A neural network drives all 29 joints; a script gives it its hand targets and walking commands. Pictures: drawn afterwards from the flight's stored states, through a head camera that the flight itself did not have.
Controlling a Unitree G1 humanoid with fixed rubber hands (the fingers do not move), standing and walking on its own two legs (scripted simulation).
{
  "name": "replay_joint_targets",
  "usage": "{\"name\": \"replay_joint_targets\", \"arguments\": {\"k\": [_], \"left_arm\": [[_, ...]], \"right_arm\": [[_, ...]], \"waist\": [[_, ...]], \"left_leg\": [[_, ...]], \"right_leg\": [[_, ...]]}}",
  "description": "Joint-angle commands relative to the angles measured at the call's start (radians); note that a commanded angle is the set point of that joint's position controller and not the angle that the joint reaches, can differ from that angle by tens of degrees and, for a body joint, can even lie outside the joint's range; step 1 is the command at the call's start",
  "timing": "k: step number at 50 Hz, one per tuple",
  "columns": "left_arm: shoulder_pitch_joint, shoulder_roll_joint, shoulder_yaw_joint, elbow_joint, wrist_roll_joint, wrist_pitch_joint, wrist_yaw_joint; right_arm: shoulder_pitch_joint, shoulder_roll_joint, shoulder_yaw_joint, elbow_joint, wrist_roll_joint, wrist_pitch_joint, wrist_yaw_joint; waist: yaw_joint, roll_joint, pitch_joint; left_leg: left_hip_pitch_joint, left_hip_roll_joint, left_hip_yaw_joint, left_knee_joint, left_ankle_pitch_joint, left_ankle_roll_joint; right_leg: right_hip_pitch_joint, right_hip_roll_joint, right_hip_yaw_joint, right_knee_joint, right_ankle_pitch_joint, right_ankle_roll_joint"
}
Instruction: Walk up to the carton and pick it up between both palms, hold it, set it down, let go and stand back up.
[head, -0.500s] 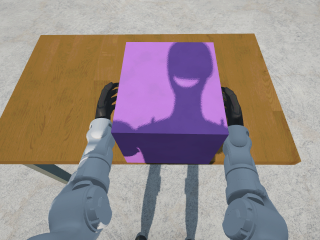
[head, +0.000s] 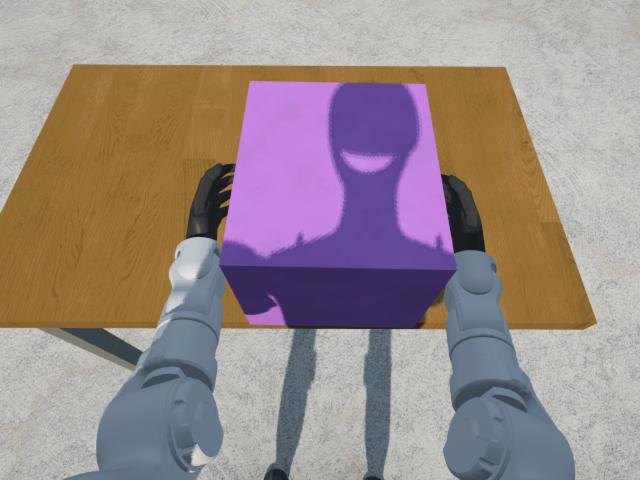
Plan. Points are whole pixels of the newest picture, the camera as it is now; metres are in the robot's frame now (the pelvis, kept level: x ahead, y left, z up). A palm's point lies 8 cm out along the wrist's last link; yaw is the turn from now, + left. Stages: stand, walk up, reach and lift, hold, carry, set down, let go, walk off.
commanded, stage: set down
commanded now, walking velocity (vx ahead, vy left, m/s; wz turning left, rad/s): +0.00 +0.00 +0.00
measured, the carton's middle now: (334, 208) +0.47 -0.01 +0.00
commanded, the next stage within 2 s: none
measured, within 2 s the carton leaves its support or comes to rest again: neither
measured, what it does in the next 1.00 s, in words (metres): stands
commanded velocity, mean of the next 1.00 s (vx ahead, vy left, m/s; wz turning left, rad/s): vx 0.00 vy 0.00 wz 0.00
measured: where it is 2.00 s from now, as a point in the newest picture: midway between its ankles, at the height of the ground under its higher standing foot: outside the picture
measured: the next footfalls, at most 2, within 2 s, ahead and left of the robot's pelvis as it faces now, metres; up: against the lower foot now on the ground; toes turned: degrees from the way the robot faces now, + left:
none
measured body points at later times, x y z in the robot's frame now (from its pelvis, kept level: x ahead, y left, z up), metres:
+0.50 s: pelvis -0.02 +0.01 -0.01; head +0.11 +0.00 +0.42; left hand +0.45 +0.19 +0.01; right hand +0.44 -0.23 +0.02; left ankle +0.00 +0.13 -0.75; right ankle -0.02 -0.12 -0.75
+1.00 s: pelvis -0.03 +0.00 -0.02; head +0.06 -0.01 +0.42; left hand +0.46 +0.20 +0.09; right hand +0.45 -0.23 +0.10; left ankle +0.00 +0.13 -0.75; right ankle -0.02 -0.12 -0.75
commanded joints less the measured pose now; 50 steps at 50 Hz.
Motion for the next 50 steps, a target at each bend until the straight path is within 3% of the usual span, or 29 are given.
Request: {"name": "replay_joint_targets", "arguments": {"k": [1, 4, 7, 9, 17, 24, 31, 40, 44, 50], "left_arm": [[-0.363, 0.031, -0.158, 0.003, -0.050, -0.043, -0.020], [-0.461, 0.180, -0.254, 0.083, -0.248, -0.081, 0.034], [-0.512, 0.256, -0.306, 0.150, -0.354, -0.121, 0.054], [-0.538, 0.305, -0.337, 0.194, -0.406, -0.144, 0.062], [-0.541, 0.402, -0.404, 0.314, -0.522, -0.161, 0.054], [-0.599, 0.469, -0.507, 0.302, -0.657, -0.168, 0.032], [-0.630, 0.483, -0.592, 0.136, -0.771, -0.118, 0.013], [-0.626, 0.594, -0.506, 0.088, -0.725, 0.015, -0.006], [-0.655, 0.608, -0.481, 0.058, -0.691, 0.072, 0.001], [-0.699, 0.589, -0.505, 0.012, -0.681, 0.164, 0.017]], "right_arm": [[-0.437, -0.017, 0.223, 0.011, 0.113, -0.017, 0.003], [-0.520, -0.152, 0.363, 0.084, 0.342, -0.031, -0.068], [-0.587, -0.259, 0.467, 0.157, 0.478, -0.050, -0.086], [-0.620, -0.321, 0.506, 0.203, 0.546, -0.065, -0.093], [-0.643, -0.474, 0.630, 0.393, 0.729, -0.086, -0.084], [-0.691, -0.595, 0.721, 0.382, 0.863, -0.089, -0.018], [-0.729, -0.626, 0.807, 0.237, 0.948, -0.050, 0.036], [-0.760, -0.657, 0.756, 0.172, 0.909, 0.058, 0.009], [-0.776, -0.653, 0.738, 0.172, 0.895, 0.107, -0.012], [-0.799, -0.665, 0.724, 0.217, 0.901, 0.179, -0.025]], "waist": [[0.019, -0.029, -0.668], [0.043, -0.020, -0.781], [0.060, -0.007, -0.879], [0.054, -0.012, -0.925], [0.058, -0.026, -0.912], [0.090, -0.008, -0.967], [0.094, -0.035, -1.158], [0.082, -0.131, -1.063], [0.082, -0.108, -1.030], [0.064, -0.026, -0.939]], "left_leg": [[0.133, -0.051, 0.099, 0.060, 0.220, -0.007], [0.025, -0.046, 0.122, 0.102, 0.213, 0.008], [0.033, -0.043, 0.127, 0.151, 0.270, -0.009], [0.083, -0.039, 0.125, 0.194, 0.323, -0.028], [0.158, -0.025, 0.130, 0.268, 0.404, -0.057], [0.253, -0.022, 0.126, 0.316, 0.438, -0.074], [0.259, -0.033, 0.117, 0.377, 0.486, -0.075], [0.032, -0.047, 0.125, 0.309, 0.289, -0.008], [0.048, -0.046, 0.125, 0.287, 0.258, -0.003], [0.211, -0.034, 0.114, 0.303, 0.264, -0.035]], "right_leg": [[0.394, 0.042, 0.034, 0.167, 0.392, 0.024], [0.405, 0.041, 0.084, 0.248, 0.450, 0.019], [0.370, 0.049, 0.083, 0.284, 0.483, 0.034], [0.301, 0.058, 0.078, 0.282, 0.476, 0.041], [0.115, 0.062, 0.090, 0.242, 0.385, 0.039], [-0.086, 0.085, 0.078, 0.216, 0.242, 0.045], [-0.102, 0.109, 0.059, 0.262, 0.285, 0.069], [0.146, 0.070, 0.082, 0.309, 0.299, 0.096], [0.199, 0.063, 0.082, 0.303, 0.302, 0.091], [0.109, 0.078, 0.060, 0.255, 0.229, 0.063]]}}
